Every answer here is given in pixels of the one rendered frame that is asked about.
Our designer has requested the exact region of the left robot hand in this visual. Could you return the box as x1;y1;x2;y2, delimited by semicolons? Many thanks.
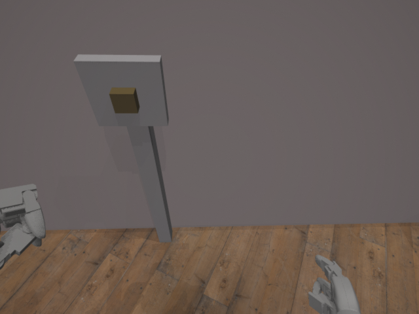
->
0;184;46;269

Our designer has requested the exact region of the panel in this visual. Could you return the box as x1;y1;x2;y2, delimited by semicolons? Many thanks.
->
74;54;172;243

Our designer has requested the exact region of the right robot hand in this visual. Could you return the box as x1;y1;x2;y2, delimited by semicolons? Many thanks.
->
308;254;361;314

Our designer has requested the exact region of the button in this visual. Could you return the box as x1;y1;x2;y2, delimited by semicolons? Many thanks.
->
109;88;139;113

